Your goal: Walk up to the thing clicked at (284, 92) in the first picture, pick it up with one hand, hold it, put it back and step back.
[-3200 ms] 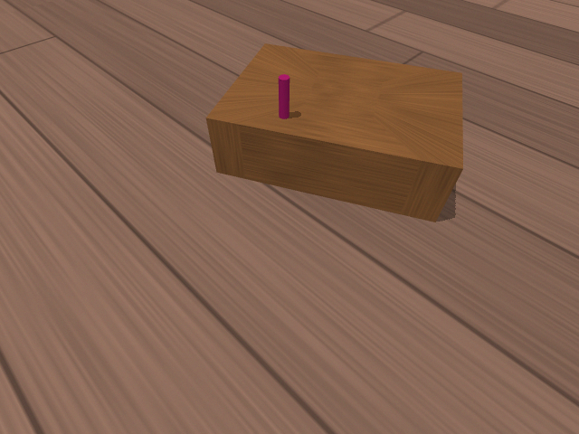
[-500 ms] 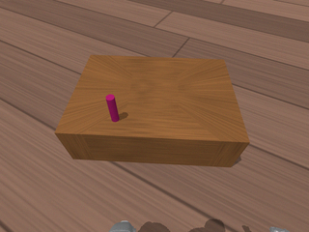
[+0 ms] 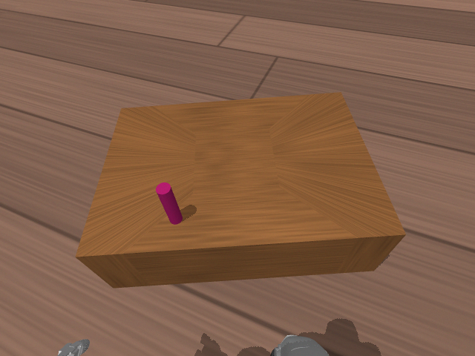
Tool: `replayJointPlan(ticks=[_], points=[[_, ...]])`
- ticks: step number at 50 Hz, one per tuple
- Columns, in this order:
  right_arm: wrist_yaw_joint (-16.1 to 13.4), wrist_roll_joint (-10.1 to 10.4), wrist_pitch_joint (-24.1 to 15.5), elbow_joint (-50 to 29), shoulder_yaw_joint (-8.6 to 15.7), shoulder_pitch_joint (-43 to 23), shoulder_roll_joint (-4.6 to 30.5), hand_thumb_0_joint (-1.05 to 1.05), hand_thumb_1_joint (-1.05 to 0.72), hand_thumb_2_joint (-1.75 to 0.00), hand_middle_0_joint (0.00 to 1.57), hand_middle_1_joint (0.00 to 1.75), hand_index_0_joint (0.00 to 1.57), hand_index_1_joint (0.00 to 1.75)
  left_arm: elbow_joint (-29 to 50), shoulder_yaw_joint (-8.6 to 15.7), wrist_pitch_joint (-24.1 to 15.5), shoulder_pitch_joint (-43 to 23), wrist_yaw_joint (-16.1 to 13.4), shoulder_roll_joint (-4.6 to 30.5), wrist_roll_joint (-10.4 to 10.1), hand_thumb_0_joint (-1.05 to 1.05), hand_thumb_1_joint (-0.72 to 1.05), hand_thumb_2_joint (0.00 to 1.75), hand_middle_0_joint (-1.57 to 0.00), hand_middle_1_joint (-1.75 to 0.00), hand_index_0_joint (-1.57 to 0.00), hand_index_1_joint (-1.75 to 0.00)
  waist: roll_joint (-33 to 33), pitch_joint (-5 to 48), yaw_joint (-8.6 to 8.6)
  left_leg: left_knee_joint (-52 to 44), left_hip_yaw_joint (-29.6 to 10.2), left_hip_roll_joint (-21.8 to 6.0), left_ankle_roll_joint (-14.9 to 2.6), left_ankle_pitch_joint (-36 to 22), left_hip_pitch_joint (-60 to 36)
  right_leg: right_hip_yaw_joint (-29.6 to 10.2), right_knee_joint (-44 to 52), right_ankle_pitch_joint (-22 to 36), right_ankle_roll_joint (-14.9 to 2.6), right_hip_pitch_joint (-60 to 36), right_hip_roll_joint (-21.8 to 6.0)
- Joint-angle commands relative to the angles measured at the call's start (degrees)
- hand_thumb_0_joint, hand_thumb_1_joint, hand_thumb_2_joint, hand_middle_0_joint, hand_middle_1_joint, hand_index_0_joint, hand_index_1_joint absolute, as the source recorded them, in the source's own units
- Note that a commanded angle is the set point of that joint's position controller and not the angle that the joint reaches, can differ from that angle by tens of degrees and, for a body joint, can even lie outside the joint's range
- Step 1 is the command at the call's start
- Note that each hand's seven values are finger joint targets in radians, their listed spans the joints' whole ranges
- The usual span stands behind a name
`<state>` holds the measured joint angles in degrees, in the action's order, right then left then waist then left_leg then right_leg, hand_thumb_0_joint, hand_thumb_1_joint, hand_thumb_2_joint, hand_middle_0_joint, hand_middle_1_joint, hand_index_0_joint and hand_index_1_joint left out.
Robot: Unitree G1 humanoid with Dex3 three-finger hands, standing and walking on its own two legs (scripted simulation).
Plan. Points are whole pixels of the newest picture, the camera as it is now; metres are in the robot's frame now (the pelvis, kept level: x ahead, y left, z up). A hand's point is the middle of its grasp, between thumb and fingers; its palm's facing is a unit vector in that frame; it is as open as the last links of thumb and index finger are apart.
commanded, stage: walk up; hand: left
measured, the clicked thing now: (170, 204) +0.60 +0.23 -0.33
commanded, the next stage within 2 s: none
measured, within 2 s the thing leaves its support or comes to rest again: neither
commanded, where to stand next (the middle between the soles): +0.17 +0.03 m, yaw +1 degrees
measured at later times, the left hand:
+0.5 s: hand out of the picture +0.13 +0.34 -0.17, palm faces -0.04 -0.95 -0.31, open 7.4 cm
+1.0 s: hand (83, 345) +0.17 +0.31 -0.14, palm faces -0.05 -0.93 -0.37, open 7.4 cm
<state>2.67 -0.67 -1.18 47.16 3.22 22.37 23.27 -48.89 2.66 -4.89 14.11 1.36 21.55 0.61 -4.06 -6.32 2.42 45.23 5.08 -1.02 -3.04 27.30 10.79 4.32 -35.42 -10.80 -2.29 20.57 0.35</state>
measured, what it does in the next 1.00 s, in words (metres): steps on the spot: left foot, then right foot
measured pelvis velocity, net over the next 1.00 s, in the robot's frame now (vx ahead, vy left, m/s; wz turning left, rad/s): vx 0.08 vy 0.04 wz -0.05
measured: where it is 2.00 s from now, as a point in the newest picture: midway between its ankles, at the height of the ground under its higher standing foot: outside the picture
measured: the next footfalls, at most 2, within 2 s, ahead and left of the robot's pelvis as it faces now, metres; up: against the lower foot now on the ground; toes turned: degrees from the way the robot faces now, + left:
left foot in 0.32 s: +0.17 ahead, +0.18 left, +0.00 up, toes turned -2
right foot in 0.70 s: +0.09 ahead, -0.08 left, +0.00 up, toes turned -4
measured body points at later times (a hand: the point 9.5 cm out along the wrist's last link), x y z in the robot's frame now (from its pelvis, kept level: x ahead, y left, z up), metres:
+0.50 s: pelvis +0.07 +0.08 +0.00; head +0.10 +0.12 +0.45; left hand +0.13 +0.39 -0.15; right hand +0.14 -0.24 -0.09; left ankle +0.15 +0.19 -0.72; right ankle +0.07 -0.08 -0.68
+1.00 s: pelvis +0.08 +0.04 +0.00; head +0.09 +0.04 +0.45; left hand +0.17 +0.36 -0.12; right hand +0.13 -0.27 -0.12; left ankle +0.14 +0.18 -0.72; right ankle +0.05 -0.08 -0.72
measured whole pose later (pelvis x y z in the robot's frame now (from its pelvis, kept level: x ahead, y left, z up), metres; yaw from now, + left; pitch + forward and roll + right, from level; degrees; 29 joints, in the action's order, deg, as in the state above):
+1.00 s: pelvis +0.08 +0.04 +0.00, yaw -3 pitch -3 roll +0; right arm -0.4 -0.7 -2.7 57.9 0.8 11.4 21.4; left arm -56.3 2.5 1.0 9.4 1.3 22.1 0.7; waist 0.1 -4.3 -0.3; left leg 38.4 0.8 -2.6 1.0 15.8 20.0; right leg 0.7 -39.8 -23.5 0.2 13.7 -1.2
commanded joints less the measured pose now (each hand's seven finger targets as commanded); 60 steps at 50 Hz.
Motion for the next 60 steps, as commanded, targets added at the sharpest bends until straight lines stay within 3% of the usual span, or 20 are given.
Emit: replayJointPlan(ticks=[1, 4, 8, 15, 16, 18, 19, 20, 23, 30, 35, 37, 39, 41, 44, 47, 51, 53, 56, 60], points=[[-1.2, -0.6, -0.6, -5.6, 3.9, -0.8, 14.8, 0.00, -0.90, -0.90, 0.20, 0.30, 0.20, 0.30, 2.9, 5.7, -1.0, 7.9, -2.1, 20.5, -0.8, 0.00, 0.90, 0.90, -0.20, -0.30, -0.20, -0.30, 11.3, 4.4, -5.55, 20.3, -8.7, -2.4, 0.75, 6.6, 27.6, -42.3, 21.6, -24.3, -16.83, -18.4, -27.3], [-0.2, 0.1, -0.7, -2.9, 3.7, 0.1, 13.3, 0.00, -0.90, -0.90, 0.20, 0.30, 0.20, 0.30, 3.9, 4.6, -1.5, 4.4, -1.8, 16.9, -0.6, 0.00, 0.90, 0.90, -0.20, -0.30, -0.20, -0.30, 8.5, 0.1, -3.35, 16.0, -9.9, -4.0, 1.19, -2.8, 23.7, -24.7, 22.1, -17.8, -10.93, -10.4, -17.9], [-0.2, 0.1, -0.6, -0.3, 2.9, 2.1, 9.6, 0.00, -0.90, -0.90, 0.20, 0.30, 0.20, 0.30, 4.6, 3.8, -0.9, 0.7, -1.2, 15.5, 0.3, 0.00, 0.90, 0.90, -0.20, -0.30, -0.20, -0.30, 15.5, 0.5, -1.62, 5.5, -4.2, -2.5, 3.14, -7.6, 13.8, -10.2, 18.8, -1.4, -9.34, -0.6, -11.6], [-3.1, -0.2, -2.2, 3.7, 3.4, -0.2, 9.9, 0.00, -0.90, -0.90, 0.20, 0.30, 0.20, 0.30, 4.6, 2.6, 3.9, -3.1, -1.0, 13.2, 0.1, 0.00, 0.90, 0.90, -0.20, -0.30, -0.20, -0.30, 11.7, 5.3, -0.85, -11.1, 0.3, 1.2, 3.73, -21.2, -4.0, -6.7, 1.1, -2.5, -6.28, 8.6, -9.5], [-3.5, -0.5, -2.5, 4.3, 3.7, 1.0, 11.6, 0.00, -0.90, -0.90, 0.20, 0.30, 0.20, 0.30, 4.3, 2.0, 4.6, -2.2, -1.1, 11.2, -0.1, 0.00, 0.90, 0.90, -0.20, -0.30, -0.20, -0.30, 6.9, 4.8, -0.25, -13.6, -3.0, -0.7, 3.09, -18.7, -5.2, -6.6, -3.3, -8.7, -4.66, 11.1, -7.8], [-4.0, -1.1, -3.5, 1.8, 4.0, -3.4, 18.2, 0.00, -0.90, -0.90, 0.20, 0.30, 0.20, 0.30, 2.5, 1.2, 6.0, 4.2, -1.4, 9.3, -1.2, 0.00, 0.90, 0.90, -0.20, -0.30, -0.20, -0.30, -5.8, 4.9, -3.25, -29.5, -33.0, -20.8, -5.06, -6.0, 3.9, -7.6, -17.5, -19.9, 0.08, 8.7, -0.3], [-4.1, -0.5, -3.1, 1.3, 4.5, -8.1, 20.0, 0.00, -0.90, -0.90, 0.20, 0.30, 0.20, 0.30, 0.3, 2.4, 6.5, 3.4, -2.1, 13.3, -0.8, 0.00, 0.90, 0.90, -0.20, -0.30, -0.20, -0.30, -5.7, 4.3, -2.82, -31.1, -36.5, -23.2, -9.53, 1.6, 8.7, -9.4, -22.0, -21.6, 0.08, 5.9, -3.0], [-4.2, -0.6, -3.0, 1.1, 4.3, -10.5, 18.6, 0.00, -0.90, -0.90, 0.20, 0.30, 0.20, 0.30, -0.9, 3.0, 6.7, 3.0, -2.0, 14.9, -0.4, 0.00, 0.90, 0.90, -0.20, -0.30, -0.20, -0.30, -4.5, 2.7, -3.55, -30.4, -33.8, -21.2, -9.78, 4.2, 11.0, -9.9, -23.0, -20.5, 0.18, 5.0, -4.7], [-4.6, -0.9, -3.4, 1.7, 3.4, -10.5, 16.4, 0.00, -0.90, -0.90, 0.20, 0.30, 0.20, 0.30, -3.0, 3.3, 6.7, 3.7, -1.3, 14.2, -0.4, 0.00, 0.90, 0.90, -0.20, -0.30, -0.20, -0.30, -7.5, 4.8, -3.63, -25.7, -21.5, -14.9, -5.91, -5.5, 6.2, -10.0, -20.6, -17.1, 0.51, 6.5, -3.9], [-4.9, -1.3, -2.7, 2.1, 4.1, -8.6, 16.7, 0.00, -0.90, -0.90, 0.20, 0.30, 0.20, 0.30, -3.6, 3.4, 6.8, 0.9, -0.6, 12.6, 0.8, 0.00, 0.90, 0.90, -0.20, -0.30, -0.20, -0.30, -6.7, 7.7, -1.31, -22.6, -19.0, -15.2, -8.05, -9.3, 2.7, -5.7, -13.1, -19.3, 1.42, 4.4, -3.3], [-4.3, -0.4, -1.4, 1.6, 2.5, -13.5, 14.3, 0.00, -0.90, -0.90, 0.20, 0.30, 0.20, 0.30, -7.2, 3.7, 5.1, 6.8, -0.9, 10.6, 1.2, 0.00, 0.90, 0.90, -0.20, -0.30, -0.20, -0.30, -2.8, 8.6, -5.56, -13.6, -11.9, -11.8, -4.37, -13.1, 9.8, -2.6, 8.8, -8.5, -0.15, -9.8, -1.3], [-4.3, 0.5, -1.1, 1.1, 0.7, -11.4, 8.2, 0.00, -0.90, -0.90, 0.20, 0.30, 0.20, 0.30, -4.8, 5.2, 4.1, 2.2, -1.2, 17.3, 2.4, 0.00, 0.90, 0.90, -0.20, -0.30, -0.20, -0.30, 15.1, 4.6, -3.95, -0.3, -4.2, -2.3, 1.77, -6.3, 20.8, -27.8, 18.0, -13.5, -6.13, -9.8, -15.2], [-5.0, 0.5, -1.6, 3.6, 1.8, -12.9, 11.3, 0.00, -0.90, -0.90, 0.20, 0.30, 0.20, 0.30, -2.1, 4.5, 4.3, -6.4, -0.8, 18.1, 1.7, 0.00, 0.90, 0.90, -0.20, -0.30, -0.20, -0.30, 15.2, 1.8, -2.76, 1.3, -5.3, -1.7, 2.05, 2.1, 10.7, -25.9, 14.5, -7.9, -11.00, 1.8, -18.8], [-4.4, 0.9, -2.5, 5.9, 1.4, -10.0, 10.7, 0.00, -0.90, -0.90, 0.20, 0.30, 0.20, 0.30, -1.7, 3.2, 4.3, -8.4, -0.8, 13.8, 1.0, 0.00, 0.90, 0.90, -0.20, -0.30, -0.20, -0.30, 11.9, 2.2, -0.01, -9.9, -2.9, -0.6, 1.65, -10.6, 6.2, -12.1, 8.0, 6.1, -5.93, -1.2, -10.8], [-4.6, 0.7, -3.1, 7.3, 1.5, -7.6, 12.0, 0.00, -0.90, -0.90, 0.20, 0.30, 0.20, 0.30, -2.2, 2.5, 4.0, -7.1, -0.9, 12.4, -0.1, 0.00, 0.90, 0.90, -0.20, -0.30, -0.20, -0.30, 10.3, 8.7, -0.85, -12.0, -9.2, -5.8, -1.48, -34.9, -4.3, -7.4, -0.5, 12.1, -1.59, -0.4, -6.6], [-4.2, 0.3, -2.9, 7.2, 2.2, -11.7, 16.5, 0.00, -0.90, -0.90, 0.20, 0.30, 0.20, 0.30, -4.2, 2.4, 4.7, -3.0, -1.1, 11.8, 0.0, 0.00, 0.90, 0.90, -0.20, -0.30, -0.20, -0.30, 1.7, 7.1, -3.80, -19.3, -23.5, -14.2, -7.43, -13.8, 5.1, -6.1, -1.9, -14.1, -0.91, -3.6, -3.2], [-3.6, 0.2, -2.0, 7.3, 0.4, -15.5, 11.4, 0.00, -0.90, -0.90, 0.20, 0.30, 0.20, 0.30, -5.0, 3.1, 3.9, -5.2, -0.7, 15.2, 0.6, 0.00, 0.90, 0.90, -0.20, -0.30, -0.20, -0.30, 7.6, 1.8, -3.36, -11.5, -7.3, -1.1, 0.86, -5.2, 12.6, -17.5, 14.5, -19.4, -5.11, -4.4, -10.6], [-3.7, 0.1, -2.3, 9.2, 0.2, -13.4, 10.6, 0.00, -0.90, -0.90, 0.20, 0.30, 0.20, 0.30, -4.1, 2.9, 3.9, -9.0, -0.6, 15.5, 0.5, 0.00, 0.90, 0.90, -0.20, -0.30, -0.20, -0.30, 7.1, 2.1, -1.84, -11.8, -4.2, -0.3, 2.36, -9.3, 6.3, -17.3, 14.6, -12.1, -6.33, -2.0, -14.0], [-3.8, 0.3, -3.2, 10.5, 0.3, -11.8, 11.1, 0.00, -0.90, -0.90, 0.20, 0.30, 0.20, 0.30, -4.4, 2.3, 4.0, -10.5, -0.9, 12.5, -0.2, 0.00, 0.90, 0.90, -0.20, -0.30, -0.20, -0.30, 4.4, 6.3, -1.97, -16.8, -11.4, -5.7, 0.09, -30.2, 0.0, -6.8, 7.1, 2.2, -1.43, -4.5, -6.5], [-4.0, 0.4, -2.6, 10.4, -0.1, -14.1, 10.6, 0.00, -0.90, -0.90, 0.20, 0.30, 0.20, 0.30, -6.3, 2.8, 4.2, -8.5, -1.2, 13.5, 0.2, 0.00, 0.90, 0.90, -0.20, -0.30, -0.20, -0.30, 7.7, 7.5, -3.44, -13.0, -8.5, -4.4, -0.10, -32.7, 3.9, -8.1, 10.5, 4.0, -1.56, -11.5, -7.5]])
